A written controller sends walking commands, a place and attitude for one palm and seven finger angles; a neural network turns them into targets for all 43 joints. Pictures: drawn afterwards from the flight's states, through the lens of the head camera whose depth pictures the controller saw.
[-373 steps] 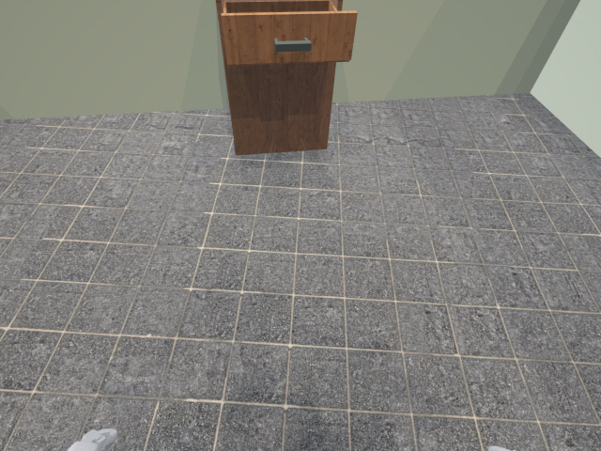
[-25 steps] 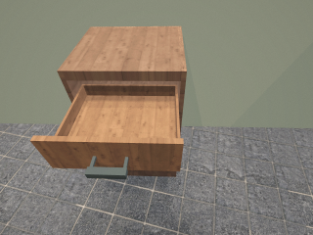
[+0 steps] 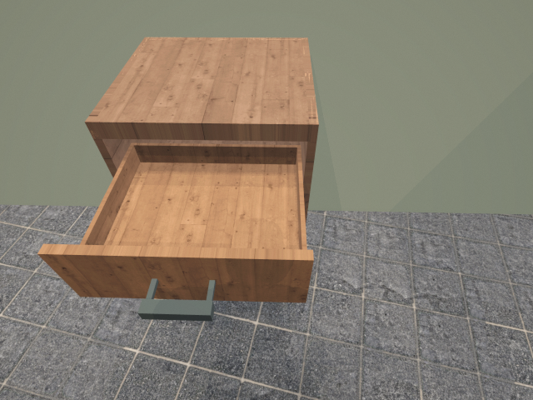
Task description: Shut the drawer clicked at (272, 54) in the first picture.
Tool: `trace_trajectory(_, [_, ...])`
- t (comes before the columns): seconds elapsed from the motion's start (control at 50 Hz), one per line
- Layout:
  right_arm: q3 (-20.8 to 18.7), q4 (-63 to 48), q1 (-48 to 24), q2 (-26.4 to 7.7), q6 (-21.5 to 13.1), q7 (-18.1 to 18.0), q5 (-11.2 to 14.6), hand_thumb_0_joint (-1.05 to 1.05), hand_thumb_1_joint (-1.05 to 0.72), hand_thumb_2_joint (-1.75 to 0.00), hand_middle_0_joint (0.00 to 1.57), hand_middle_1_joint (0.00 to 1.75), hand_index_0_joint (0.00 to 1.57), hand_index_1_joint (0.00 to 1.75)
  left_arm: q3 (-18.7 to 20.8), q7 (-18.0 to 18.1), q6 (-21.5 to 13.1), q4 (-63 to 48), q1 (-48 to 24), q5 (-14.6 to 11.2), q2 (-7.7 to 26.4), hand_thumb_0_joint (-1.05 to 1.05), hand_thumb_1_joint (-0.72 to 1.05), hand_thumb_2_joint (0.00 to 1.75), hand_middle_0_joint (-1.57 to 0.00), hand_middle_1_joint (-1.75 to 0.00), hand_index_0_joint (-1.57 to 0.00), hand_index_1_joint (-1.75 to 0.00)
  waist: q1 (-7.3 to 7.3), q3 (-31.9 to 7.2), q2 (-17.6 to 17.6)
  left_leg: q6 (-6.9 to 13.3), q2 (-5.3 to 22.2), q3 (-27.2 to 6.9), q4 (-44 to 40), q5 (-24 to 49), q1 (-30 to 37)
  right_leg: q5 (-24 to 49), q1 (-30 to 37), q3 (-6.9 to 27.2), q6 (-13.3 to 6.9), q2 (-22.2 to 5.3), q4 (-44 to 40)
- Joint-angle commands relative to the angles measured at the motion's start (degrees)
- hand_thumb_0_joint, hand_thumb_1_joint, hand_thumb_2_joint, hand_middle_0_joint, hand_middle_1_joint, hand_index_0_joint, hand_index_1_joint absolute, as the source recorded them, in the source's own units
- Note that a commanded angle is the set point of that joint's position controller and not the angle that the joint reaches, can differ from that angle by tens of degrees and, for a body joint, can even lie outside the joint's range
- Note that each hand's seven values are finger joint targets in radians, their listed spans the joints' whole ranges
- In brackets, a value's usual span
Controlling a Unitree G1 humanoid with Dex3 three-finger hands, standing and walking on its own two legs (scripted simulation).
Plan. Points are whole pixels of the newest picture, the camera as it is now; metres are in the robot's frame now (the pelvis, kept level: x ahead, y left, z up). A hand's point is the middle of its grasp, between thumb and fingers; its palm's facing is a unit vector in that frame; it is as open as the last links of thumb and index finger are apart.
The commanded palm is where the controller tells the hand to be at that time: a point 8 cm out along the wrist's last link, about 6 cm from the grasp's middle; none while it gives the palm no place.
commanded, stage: come to a stop and stand still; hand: left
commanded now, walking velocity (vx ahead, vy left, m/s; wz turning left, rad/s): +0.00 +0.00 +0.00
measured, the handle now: (180, 297) +0.30 +0.17 -0.05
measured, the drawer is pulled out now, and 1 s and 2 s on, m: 0.30 0.30 0.29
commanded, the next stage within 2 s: look again from close up in 0.62 s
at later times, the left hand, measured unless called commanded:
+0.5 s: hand out of the picture +0.06 +0.16 -0.17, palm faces +0.03 -0.97 -0.23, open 7.3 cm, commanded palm none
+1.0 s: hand out of the picture +0.03 +0.15 -0.17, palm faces +0.03 -0.98 -0.21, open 7.4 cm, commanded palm none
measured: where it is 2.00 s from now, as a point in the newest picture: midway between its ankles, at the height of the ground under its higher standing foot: outside the picture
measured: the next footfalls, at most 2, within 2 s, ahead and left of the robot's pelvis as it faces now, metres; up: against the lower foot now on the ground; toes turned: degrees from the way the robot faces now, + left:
none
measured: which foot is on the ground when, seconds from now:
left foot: down 0.00-1.00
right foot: down 0.00-1.00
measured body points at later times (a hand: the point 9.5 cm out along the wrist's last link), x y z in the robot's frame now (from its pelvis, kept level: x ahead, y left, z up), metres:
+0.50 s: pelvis +0.03 -0.02 +0.00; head +0.04 -0.03 +0.45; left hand +0.06 +0.21 -0.15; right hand +0.04 -0.25 -0.16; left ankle -0.03 +0.10 -0.74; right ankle +0.04 -0.14 -0.74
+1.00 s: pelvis +0.02 -0.03 +0.00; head +0.03 -0.03 +0.45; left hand +0.03 +0.20 -0.15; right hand +0.00 -0.25 -0.16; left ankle -0.03 +0.10 -0.74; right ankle +0.04 -0.14 -0.74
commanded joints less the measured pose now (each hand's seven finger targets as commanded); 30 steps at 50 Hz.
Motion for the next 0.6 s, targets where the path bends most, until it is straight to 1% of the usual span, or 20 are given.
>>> trace_trajectory(0.0, [-0.76, -1.2, 2.93, -5.57, -1.55, -0.93, -0.14, 0.0, -0.9, -0.9, 0.2, 0.3, 0.2, 0.3, 1.31, 0.23, -1.57, -2.01, 2.27, -0.32, 6.11, 0.0, 0.9, 0.9, -0.2, -0.3, -0.2, -0.3, 0.19, 0.15, -1.23, 0.51, 6.67, -6.51, -5.53, 9.6, -1.12, 9.72, 4.05, 3.3, -4.05, -3.81, -3.17])
trace_trajectory(0.02, [-0.83, -0.92, 2.88, -5.47, -1.58, -1.01, -0.16, 0.0, -0.9, -0.9, 0.2, 0.3, 0.2, 0.3, 1.23, 0.22, -1.57, -1.91, 1.82, -0.41, 6.21, 0.0, 0.9, 0.9, -0.2, -0.3, -0.2, -0.3, 0.2, 0.93, -0.42, 0.52, 6.79, -6.7, -5.64, 12.07, -0.93, 11.5, 3.85, 3.0, -4.19, -3.72, -2.87])
trace_trajectory(0.04, [-0.79, -0.81, 2.73, -5.57, -1.52, -1.07, -0.15, 0.0, -0.9, -0.9, 0.2, 0.3, 0.2, 0.3, 1.27, 0.28, -1.57, -1.81, 1.72, -0.36, 6.22, 0.0, 0.9, 0.9, -0.2, -0.3, -0.2, -0.3, 0.26, 1.09, -0.51, 0.35, 6.93, -6.41, -5.26, 12.53, -0.78, 11.88, 3.87, 2.97, -4.12, -3.84, -2.84])
trace_trajectory(0.06, [-0.81, -0.58, 2.72, -5.53, -1.54, -1.1, -0.14, 0.0, -0.9, -0.9, 0.2, 0.3, 0.2, 0.3, 1.26, 0.3, -1.65, -1.69, 1.69, -0.38, 6.41, 0.0, 0.9, 0.9, -0.2, -0.3, -0.2, -0.3, 0.17, 0.16, -0.64, 0.27, 6.89, -6.19, -4.82, 13.74, 0.05, 13.39, 4.51, 3.01, -4.17, -4.02, -2.69])
trace_trajectory(0.1, [-0.83, -0.18, 2.53, -5.39, -1.45, -1.13, -0.13, 0.0, -0.9, -0.9, 0.2, 0.3, 0.2, 0.3, 1.3, 0.33, -1.66, -1.76, 1.14, -0.42, 6.56, 0.0, 0.9, 0.9, -0.2, -0.3, -0.2, -0.3, 0.07, 0.27, -0.79, 0.11, 6.87, -6.13, -4.89, 13.62, 0.35, 13.86, 4.77, 3.0, -4.23, -4.12, -2.87])
trace_trajectory(0.12, [-0.85, -0.03, 2.37, -5.27, -1.4, -1.15, -0.13, 0.0, -0.9, -0.9, 0.2, 0.3, 0.2, 0.3, 1.26, 0.3, -1.61, -1.74, 0.52, -0.43, 6.61, 0.0, 0.9, 0.9, -0.2, -0.3, -0.2, -0.3, 0.02, 1.69, -1.26, 0.17, 6.99, -6.37, -5.42, 14.31, -0.13, 14.22, 4.33, 2.75, -4.3, -3.96, -2.9])
trace_trajectory(0.18, [-0.85, 0.28, 2.08, -5.58, -1.32, -1.17, -0.2, 0.0, -0.9, -0.9, 0.2, 0.3, 0.2, 0.3, 1.39, 0.3, -1.51, -1.99, 0.15, -0.38, 6.73, 0.0, 0.9, 0.9, -0.2, -0.3, -0.2, -0.3, 0.02, 1.27, -0.97, 0.0, 7.05, -6.05, -5.44, 13.38, 0.56, 13.26, 4.54, 2.85, -4.24, -4.01, -3.3])
trace_trajectory(0.2, [-0.85, 0.36, 1.98, -5.57, -1.34, -1.16, -0.22, 0.0, -0.9, -0.9, 0.2, 0.3, 0.2, 0.3, 1.45, 0.29, -1.54, -2.03, 0.0, -0.39, 6.88, 0.0, 0.9, 0.9, -0.2, -0.3, -0.2, -0.3, 0.04, 0.94, -1.41, -0.02, 7.01, -5.99, -5.38, 13.82, 0.89, 13.86, 4.92, 2.71, -4.22, -4.03, -3.29])
trace_trajectory(0.22, [-0.86, 0.47, 1.76, -5.56, -1.34, -1.18, -0.21, 0.0, -0.9, -0.9, 0.2, 0.3, 0.2, 0.3, 1.4, 0.23, -1.47, -2.07, -0.46, -0.49, 7.02, 0.0, 0.9, 0.9, -0.2, -0.3, -0.2, -0.3, -0.01, 1.97, -0.41, -0.01, 7.14, -6.09, -6.08, 14.2, 0.63, 13.61, 4.57, 2.6, -4.29, -3.85, -3.42])
trace_trajectory(0.24, [-0.87, 0.43, 1.63, -5.66, -1.39, -1.2, -0.25, 0.0, -0.9, -0.9, 0.2, 0.3, 0.2, 0.3, 1.48, 0.27, -1.49, -2.23, -0.4, -0.41, 6.89, 0.0, 0.9, 0.9, -0.2, -0.3, -0.2, -0.3, 0.11, 1.71, -0.51, -0.02, 7.16, -6.2, -5.8, 15.02, 0.93, 14.07, 4.69, 2.73, -4.32, -3.84, -3.29])
trace_trajectory(0.3, [-0.79, 0.48, 1.43, -5.76, -1.38, -1.19, -0.23, 0.0, -0.9, -0.9, 0.2, 0.3, 0.2, 0.3, 1.51, 0.22, -1.51, -2.32, -0.72, -0.44, 7.32, 0.0, 0.9, 0.9, -0.2, -0.3, -0.2, -0.3, 0.09, 0.74, -0.35, -0.17, 7.08, -5.99, -5.85, 14.15, 1.33, 13.82, 5.67, 2.8, -4.35, -4.04, -3.92])
trace_trajectory(0.32, [-0.77, 0.53, 1.29, -5.79, -1.35, -1.18, -0.21, 0.0, -0.9, -0.9, 0.2, 0.3, 0.2, 0.3, 1.43, 0.15, -1.47, -2.28, -1.03, -0.49, 7.43, 0.0, 0.9, 0.9, -0.2, -0.3, -0.2, -0.3, 0.03, 1.73, -0.41, -0.13, 7.14, -6.14, -6.47, 14.25, 1.1, 13.73, 5.37, 2.74, -4.37, -3.78, -4.07])
trace_trajectory(0.34, [-0.76, 0.46, 1.31, -6.09, -1.36, -1.18, -0.25, 0.0, -0.9, -0.9, 0.2, 0.3, 0.2, 0.3, 1.5, 0.16, -1.52, -2.39, -0.86, -0.46, 7.38, 0.0, 0.9, 0.9, -0.2, -0.3, -0.2, -0.3, 0.14, 1.06, -1.14, -0.15, 7.14, -6.09, -6.16, 13.81, 1.41, 13.35, 5.55, 2.76, -4.33, -3.9, -4.18])
trace_trajectory(0.38, [-0.78, 0.7, 1.27, -6.06, -1.38, -1.18, -0.2, 0.0, -0.9, -0.9, 0.2, 0.3, 0.2, 0.3, 1.49, 0.16, -1.59, -2.32, -1.02, -0.43, 7.59, 0.0, 0.9, 0.9, -0.2, -0.3, -0.2, -0.3, 0.04, 0.94, -1.23, -0.24, 7.05, -5.93, -6.11, 13.84, 1.69, 14.26, 6.0, 2.96, -4.42, -4.12, -4.58])
trace_trajectory(0.44, [-0.72, 0.92, 1.25, -6.27, -1.45, -1.18, -0.21, 0.0, -0.9, -0.9, 0.2, 0.3, 0.2, 0.3, 1.46, 0.09, -1.64, -2.27, -0.96, -0.51, 7.69, 0.0, 0.9, 0.9, -0.2, -0.3, -0.2, -0.3, 0.16, 0.79, -0.11, -0.3, 7.07, -5.95, -6.29, 14.27, 1.97, 14.39, 6.39, 2.83, -4.48, -4.13, -4.89])
trace_trajectory(0.48, [-0.75, 1.14, 1.34, -6.16, -1.43, -1.17, -0.18, 0.0, -0.9, -0.9, 0.2, 0.3, 0.2, 0.3, 1.47, 0.12, -1.75, -2.07, -0.95, -0.49, 7.89, 0.0, 0.9, 0.9, -0.2, -0.3, -0.2, -0.3, 0.03, 0.22, -1.01, -0.42, 7.05, -5.84, -6.14, 14.26, 2.4, 15.17, 6.84, 2.88, -4.52, -4.27, -5.06])
trace_trajectory(0.5, [-0.71, 1.27, 1.4, -6.2, -1.35, -1.18, -0.19, 0.0, -0.9, -0.9, 0.2, 0.3, 0.2, 0.3, 1.43, 0.12, -1.73, -2.12, -0.91, -0.54, 7.87, 0.0, 0.9, 0.9, -0.2, -0.3, -0.2, -0.3, 0.0, 0.52, -0.87, -0.47, 7.08, -5.72, -6.29, 13.34, 2.39, 14.63, 6.64, 3.01, -4.59, -4.26, -5.41])
trace_trajectory(0.52, [-0.65, 1.4, 1.39, -5.96, -1.3, -1.19, -0.18, 0.0, -0.9, -0.9, 0.2, 0.3, 0.2, 0.3, 1.35, 0.06, -1.65, -1.99, -1.16, -0.6, 7.84, 0.0, 0.9, 0.9, -0.2, -0.3, -0.2, -0.3, -0.03, 1.62, 0.12, -0.41, 7.12, -5.79, -6.81, 13.16, 1.89, 14.2, 6.33, 2.98, -4.68, -4.04, -5.68])
trace_trajectory(0.56, [-0.62, 1.52, 1.57, -6.16, -1.29, -1.17, -0.16, 0.0, -0.9, -0.9, 0.2, 0.3, 0.2, 0.3, 1.37, 0.06, -1.67, -1.89, -0.84, -0.54, 7.95, 0.0, 0.9, 0.9, -0.2, -0.3, -0.2, -0.3, 0.03, 1.35, -1.25, -0.51, 7.07, -5.62, -6.56, 11.93, 1.79, 13.41, 6.45, 3.11, -4.61, -4.16, -5.94])
trace_trajectory(0.58, [-0.62, 1.69, 1.64, -6.03, -1.31, -1.16, -0.18, 0.0, -0.9, -0.9, 0.2, 0.3, 0.2, 0.3, 1.38, 0.07, -1.68, -1.81, -0.79, -0.54, 7.79, 0.0, 0.9, 0.9, -0.2, -0.3, -0.2, -0.3, 0.0, 1.22, -0.71, -0.51, 7.03, -5.64, -6.71, 11.54, 1.92, 13.03, 6.46, 3.17, -4.65, -4.18, -6.18])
